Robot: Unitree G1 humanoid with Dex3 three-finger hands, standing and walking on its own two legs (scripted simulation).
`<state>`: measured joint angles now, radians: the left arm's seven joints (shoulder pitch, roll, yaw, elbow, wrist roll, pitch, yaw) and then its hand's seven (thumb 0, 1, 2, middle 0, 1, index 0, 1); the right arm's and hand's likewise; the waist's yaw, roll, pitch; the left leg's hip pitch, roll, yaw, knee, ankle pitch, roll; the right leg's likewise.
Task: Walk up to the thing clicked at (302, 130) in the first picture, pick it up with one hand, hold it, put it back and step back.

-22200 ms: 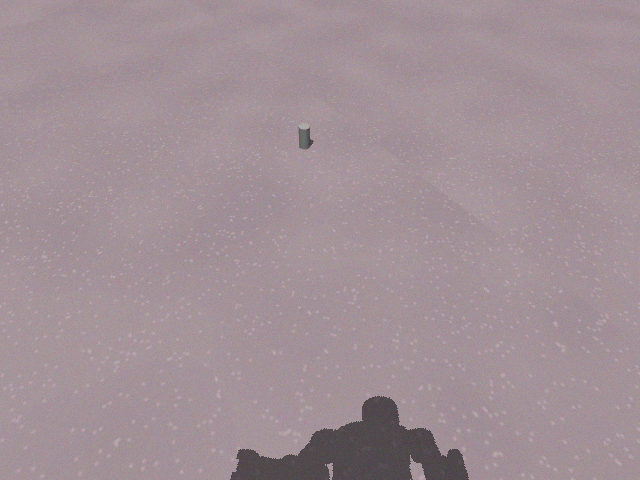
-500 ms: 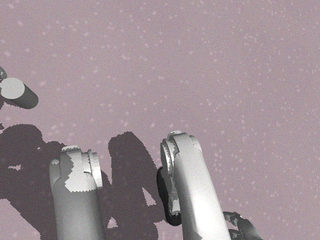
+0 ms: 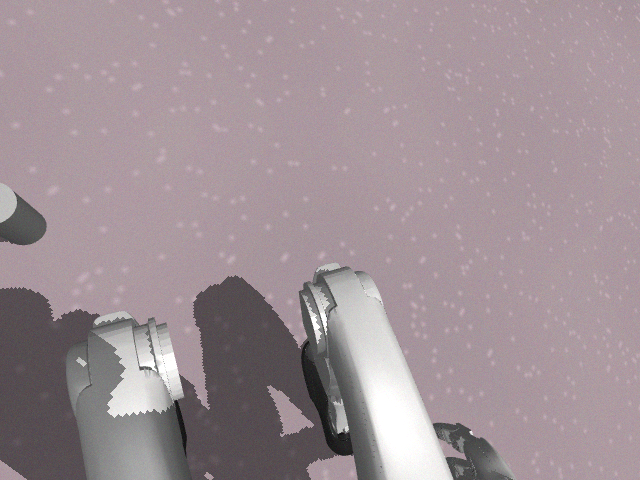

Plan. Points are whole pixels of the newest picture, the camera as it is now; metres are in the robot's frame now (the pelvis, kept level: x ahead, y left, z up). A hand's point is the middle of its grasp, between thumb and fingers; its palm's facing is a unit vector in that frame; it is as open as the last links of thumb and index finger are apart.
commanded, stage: rest palm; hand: left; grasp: from above
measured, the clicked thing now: (8, 216) +0.48 +0.31 -0.27
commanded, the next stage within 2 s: close in 0.96 s
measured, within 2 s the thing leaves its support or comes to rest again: neither
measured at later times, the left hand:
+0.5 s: hand out of the picture +0.45 +0.32 -0.21, palm faces -0.42 -0.10 -0.90, open 13.3 cm
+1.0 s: hand out of the picture +0.46 +0.32 -0.23, palm faces -0.47 -0.14 -0.87, open 12.8 cm
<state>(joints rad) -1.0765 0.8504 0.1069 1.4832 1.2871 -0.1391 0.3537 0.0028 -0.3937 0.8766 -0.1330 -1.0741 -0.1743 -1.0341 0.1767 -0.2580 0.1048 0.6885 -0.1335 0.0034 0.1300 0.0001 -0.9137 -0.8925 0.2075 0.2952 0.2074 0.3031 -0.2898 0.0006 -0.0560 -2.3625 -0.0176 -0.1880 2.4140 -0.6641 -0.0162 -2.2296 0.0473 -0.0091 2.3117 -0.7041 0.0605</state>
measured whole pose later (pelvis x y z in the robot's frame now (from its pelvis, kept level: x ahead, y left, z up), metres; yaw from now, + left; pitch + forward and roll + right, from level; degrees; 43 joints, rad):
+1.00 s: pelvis +0.01 +0.00 -0.02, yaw -3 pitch +32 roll -13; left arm -0.99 0.93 0.17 1.57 1.27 -0.23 0.45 0.00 -0.34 0.94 -0.18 -1.04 -0.20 -1.02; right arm 0.14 -0.29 0.18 0.68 -0.20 -0.10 0.20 0.00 -0.90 -0.90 0.21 0.30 0.21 0.30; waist -0.32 -0.06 0.07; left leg -2.37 -0.01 -0.26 2.51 -0.71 -0.05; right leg -2.24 0.06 -0.06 2.37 -0.71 0.08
